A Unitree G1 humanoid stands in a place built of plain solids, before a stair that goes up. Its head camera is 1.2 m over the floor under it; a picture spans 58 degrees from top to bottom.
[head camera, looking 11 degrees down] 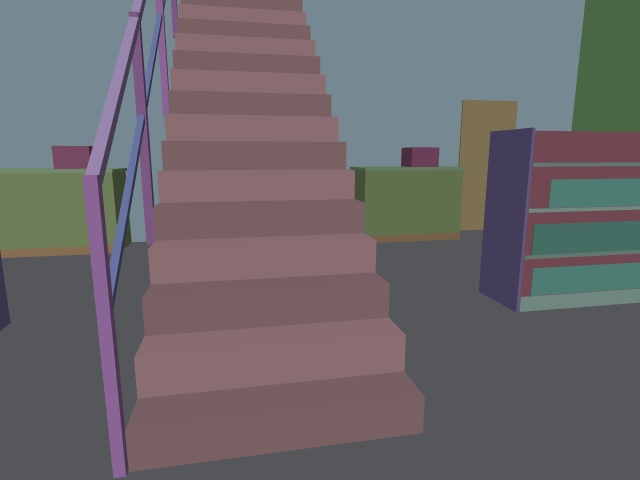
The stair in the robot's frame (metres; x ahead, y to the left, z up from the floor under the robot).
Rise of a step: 0.19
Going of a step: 0.23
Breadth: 1.22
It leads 11 degrees to the left of straight ahead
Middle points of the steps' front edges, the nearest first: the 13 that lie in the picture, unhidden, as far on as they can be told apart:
1.59 0.14 0.18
1.82 0.19 0.36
2.04 0.23 0.55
2.27 0.28 0.74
2.49 0.32 0.92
2.72 0.37 1.11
2.94 0.41 1.30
3.17 0.46 1.48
3.39 0.50 1.67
3.62 0.55 1.86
3.85 0.60 2.04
4.07 0.64 2.23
4.30 0.69 2.41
